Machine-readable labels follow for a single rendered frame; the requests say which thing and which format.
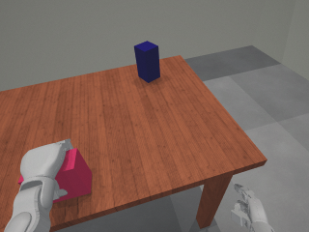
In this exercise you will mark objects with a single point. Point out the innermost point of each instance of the right robot hand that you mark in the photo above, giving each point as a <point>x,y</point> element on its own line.
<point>252,211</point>

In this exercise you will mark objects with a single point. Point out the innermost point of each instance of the left robot forearm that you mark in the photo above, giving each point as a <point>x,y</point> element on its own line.
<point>32,206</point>

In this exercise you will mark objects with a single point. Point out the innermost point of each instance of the sponge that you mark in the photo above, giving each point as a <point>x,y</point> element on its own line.
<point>74,176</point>

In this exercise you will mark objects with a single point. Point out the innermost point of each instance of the left robot hand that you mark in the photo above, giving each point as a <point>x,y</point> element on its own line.
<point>46,161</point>

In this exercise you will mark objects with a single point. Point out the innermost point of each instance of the table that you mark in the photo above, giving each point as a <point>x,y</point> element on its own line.
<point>142,141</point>

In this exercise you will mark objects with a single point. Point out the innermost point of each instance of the right robot forearm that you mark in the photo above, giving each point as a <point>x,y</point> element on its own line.
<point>260,226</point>

